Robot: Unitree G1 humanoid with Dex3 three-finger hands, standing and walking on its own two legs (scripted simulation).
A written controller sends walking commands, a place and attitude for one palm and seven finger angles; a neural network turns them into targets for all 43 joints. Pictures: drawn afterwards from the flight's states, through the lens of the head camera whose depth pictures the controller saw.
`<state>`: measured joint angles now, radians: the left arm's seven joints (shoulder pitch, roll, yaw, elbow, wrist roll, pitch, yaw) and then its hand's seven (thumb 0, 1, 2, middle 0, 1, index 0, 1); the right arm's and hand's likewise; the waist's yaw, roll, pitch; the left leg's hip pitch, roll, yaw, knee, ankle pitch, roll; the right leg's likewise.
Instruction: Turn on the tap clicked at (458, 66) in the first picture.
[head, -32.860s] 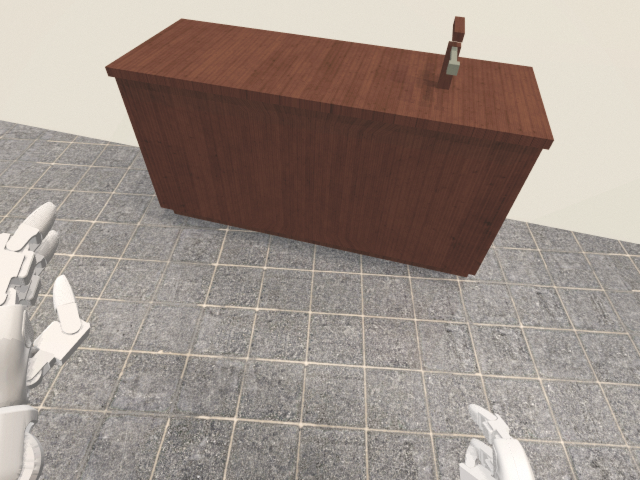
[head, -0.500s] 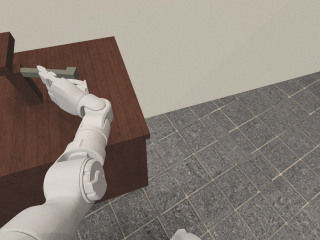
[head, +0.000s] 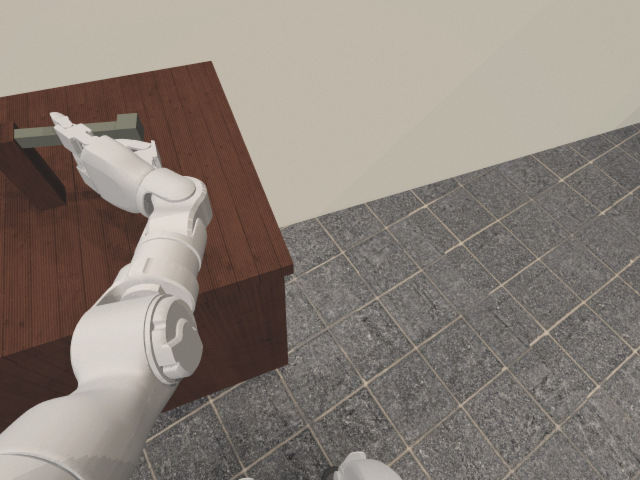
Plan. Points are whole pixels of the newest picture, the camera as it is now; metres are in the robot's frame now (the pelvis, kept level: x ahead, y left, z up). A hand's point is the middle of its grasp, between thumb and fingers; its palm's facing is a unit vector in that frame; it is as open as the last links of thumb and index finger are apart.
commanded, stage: lift the hand up off the lever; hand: left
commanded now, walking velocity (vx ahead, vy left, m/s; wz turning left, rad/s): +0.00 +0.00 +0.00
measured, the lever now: (130, 129) +0.55 +0.20 +0.09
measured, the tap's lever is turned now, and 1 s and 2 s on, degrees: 79 79 79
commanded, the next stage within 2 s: none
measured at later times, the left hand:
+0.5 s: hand (153, 145) +0.51 +0.16 +0.11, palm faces +0.77 -0.62 -0.13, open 7.8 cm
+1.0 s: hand (143, 146) +0.48 +0.16 +0.13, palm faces +0.79 -0.60 -0.13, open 7.8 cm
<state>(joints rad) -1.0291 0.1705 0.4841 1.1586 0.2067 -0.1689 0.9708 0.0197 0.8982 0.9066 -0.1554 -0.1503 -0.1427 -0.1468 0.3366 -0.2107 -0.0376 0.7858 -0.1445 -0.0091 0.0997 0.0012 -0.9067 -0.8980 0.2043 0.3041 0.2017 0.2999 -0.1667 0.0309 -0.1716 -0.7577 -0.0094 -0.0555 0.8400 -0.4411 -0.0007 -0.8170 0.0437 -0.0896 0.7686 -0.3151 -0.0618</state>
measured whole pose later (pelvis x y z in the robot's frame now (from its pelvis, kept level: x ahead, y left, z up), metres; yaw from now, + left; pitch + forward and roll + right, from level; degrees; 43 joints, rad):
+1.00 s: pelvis +0.00 -0.01 +0.02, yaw +2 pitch +13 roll +0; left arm -0.89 0.05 0.37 0.93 0.15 -0.01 0.94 0.02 0.90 0.90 -0.15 -0.15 -0.15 -0.15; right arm 0.27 -0.22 -0.05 0.80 -0.11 0.01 0.07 0.00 -0.91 -0.90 0.20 0.30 0.20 0.30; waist -0.10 0.04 -0.14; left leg -0.54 -0.01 -0.08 0.71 -0.40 -0.01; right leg -0.60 0.04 -0.11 0.67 -0.30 -0.07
